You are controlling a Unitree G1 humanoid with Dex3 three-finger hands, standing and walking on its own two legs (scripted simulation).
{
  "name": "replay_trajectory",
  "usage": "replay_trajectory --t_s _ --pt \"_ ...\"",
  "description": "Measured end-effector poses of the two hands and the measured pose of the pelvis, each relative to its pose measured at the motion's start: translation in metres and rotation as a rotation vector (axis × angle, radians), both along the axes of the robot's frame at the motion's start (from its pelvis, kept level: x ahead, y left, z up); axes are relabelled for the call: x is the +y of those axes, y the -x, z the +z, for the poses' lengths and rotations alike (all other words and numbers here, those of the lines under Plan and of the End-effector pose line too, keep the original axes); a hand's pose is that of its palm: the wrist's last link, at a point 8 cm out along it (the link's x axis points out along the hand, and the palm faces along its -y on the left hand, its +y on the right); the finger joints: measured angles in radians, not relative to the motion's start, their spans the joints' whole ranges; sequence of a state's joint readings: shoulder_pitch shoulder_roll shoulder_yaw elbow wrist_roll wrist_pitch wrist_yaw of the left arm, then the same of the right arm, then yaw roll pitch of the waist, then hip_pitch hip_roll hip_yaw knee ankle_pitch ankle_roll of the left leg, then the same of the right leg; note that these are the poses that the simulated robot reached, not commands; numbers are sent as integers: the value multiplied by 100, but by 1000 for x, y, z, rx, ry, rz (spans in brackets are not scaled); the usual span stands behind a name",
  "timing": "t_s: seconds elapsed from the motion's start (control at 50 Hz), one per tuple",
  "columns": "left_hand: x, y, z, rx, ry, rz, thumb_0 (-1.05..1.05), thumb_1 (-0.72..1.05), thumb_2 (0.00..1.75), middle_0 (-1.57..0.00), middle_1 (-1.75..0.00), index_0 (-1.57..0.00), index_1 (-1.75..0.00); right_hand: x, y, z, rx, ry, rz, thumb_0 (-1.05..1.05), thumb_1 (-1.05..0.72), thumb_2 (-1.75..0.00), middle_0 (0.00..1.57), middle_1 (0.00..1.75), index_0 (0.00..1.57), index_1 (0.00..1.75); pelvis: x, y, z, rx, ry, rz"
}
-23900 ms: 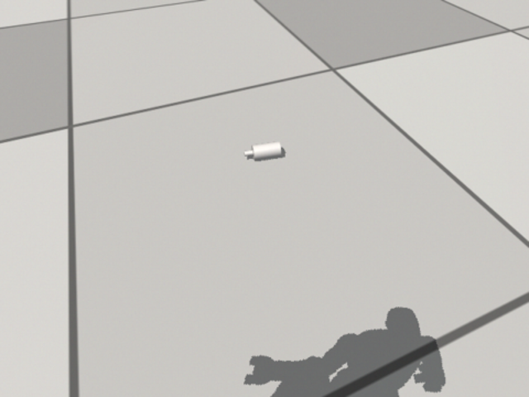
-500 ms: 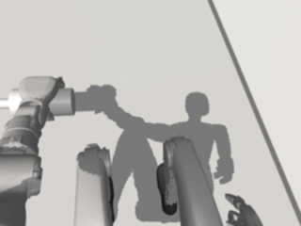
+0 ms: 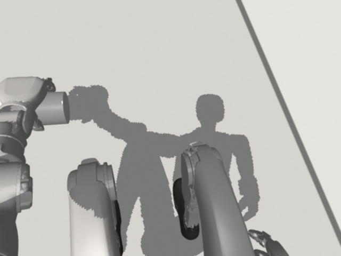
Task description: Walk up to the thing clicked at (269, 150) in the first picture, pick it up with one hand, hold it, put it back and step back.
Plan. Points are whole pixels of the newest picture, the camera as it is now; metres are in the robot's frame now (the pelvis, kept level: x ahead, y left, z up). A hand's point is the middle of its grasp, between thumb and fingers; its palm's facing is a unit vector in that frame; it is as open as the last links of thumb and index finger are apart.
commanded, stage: crouch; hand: left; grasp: from above
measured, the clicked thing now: (21, 109) +0.47 +0.32 -0.20
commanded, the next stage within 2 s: lower in 0.24 s
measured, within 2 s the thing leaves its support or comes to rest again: neither
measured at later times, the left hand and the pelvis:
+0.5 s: hand (39, 107) +0.47 +0.28 -0.20, palm faces -0.49 -0.03 -0.87, open 10.9 cm; pelvis +0.00 +0.00 -0.03, yaw -1 degrees
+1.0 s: hand (47, 111) +0.47 +0.28 -0.26, palm faces -0.48 -0.05 -0.88, open 10.9 cm; pelvis +0.00 +0.00 -0.06, yaw -3 degrees
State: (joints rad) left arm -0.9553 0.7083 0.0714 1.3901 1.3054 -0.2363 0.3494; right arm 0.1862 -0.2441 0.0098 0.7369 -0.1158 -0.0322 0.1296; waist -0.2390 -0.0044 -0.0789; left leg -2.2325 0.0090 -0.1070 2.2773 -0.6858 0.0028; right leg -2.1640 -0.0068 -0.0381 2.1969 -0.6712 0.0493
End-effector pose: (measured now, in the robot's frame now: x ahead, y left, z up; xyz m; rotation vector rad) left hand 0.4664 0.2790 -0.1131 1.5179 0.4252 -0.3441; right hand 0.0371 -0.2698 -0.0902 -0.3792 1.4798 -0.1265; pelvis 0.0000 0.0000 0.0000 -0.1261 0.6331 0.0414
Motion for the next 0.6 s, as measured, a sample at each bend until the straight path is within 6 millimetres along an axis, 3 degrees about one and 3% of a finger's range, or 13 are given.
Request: replay_trajectory --t_s 0.42,0.6 --pt "-1 -11 -25 -4 -7 6 -1 -9 42 -70 -44 -70 -45 -3 5 -24 6 -1 28 0 -90 -90 21 29 20 30 -3 2 -27 -22 7 -12" --pt "0 -9 -49 35 8 3 -1 -10 43 -71 -43 -71 -45 -3 3 -28 21 6 54 0 -91 -90 21 29 20 30 -3 0 -36 -32 16 -16"
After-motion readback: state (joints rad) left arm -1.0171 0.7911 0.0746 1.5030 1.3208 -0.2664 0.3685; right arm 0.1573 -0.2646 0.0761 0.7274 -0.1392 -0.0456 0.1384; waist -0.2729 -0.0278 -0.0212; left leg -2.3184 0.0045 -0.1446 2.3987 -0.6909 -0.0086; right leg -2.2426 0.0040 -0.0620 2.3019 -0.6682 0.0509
